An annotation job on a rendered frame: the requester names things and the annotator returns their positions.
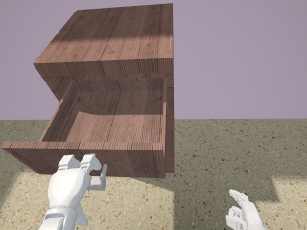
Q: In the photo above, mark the left robot hand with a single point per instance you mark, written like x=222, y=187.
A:
x=69, y=183

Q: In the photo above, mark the right robot hand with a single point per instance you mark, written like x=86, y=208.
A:
x=240, y=219

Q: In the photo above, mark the left robot forearm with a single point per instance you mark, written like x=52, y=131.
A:
x=59, y=218

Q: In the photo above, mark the drawer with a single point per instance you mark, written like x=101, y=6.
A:
x=122, y=121

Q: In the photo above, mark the handle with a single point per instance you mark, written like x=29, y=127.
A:
x=98, y=183

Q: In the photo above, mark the cabinet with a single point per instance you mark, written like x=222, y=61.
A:
x=131, y=42

